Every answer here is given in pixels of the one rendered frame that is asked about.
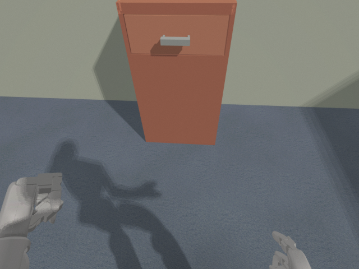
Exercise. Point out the cabinet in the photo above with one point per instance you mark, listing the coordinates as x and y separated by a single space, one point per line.
179 95

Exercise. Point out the drawer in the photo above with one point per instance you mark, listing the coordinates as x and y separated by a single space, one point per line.
207 33

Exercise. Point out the robot left forearm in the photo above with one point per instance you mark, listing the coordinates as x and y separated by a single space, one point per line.
13 251

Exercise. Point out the robot right hand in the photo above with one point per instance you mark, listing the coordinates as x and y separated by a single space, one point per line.
295 258

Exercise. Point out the handle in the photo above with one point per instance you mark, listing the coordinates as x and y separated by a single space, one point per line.
175 41

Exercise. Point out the robot left hand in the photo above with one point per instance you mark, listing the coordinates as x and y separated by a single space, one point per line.
16 215

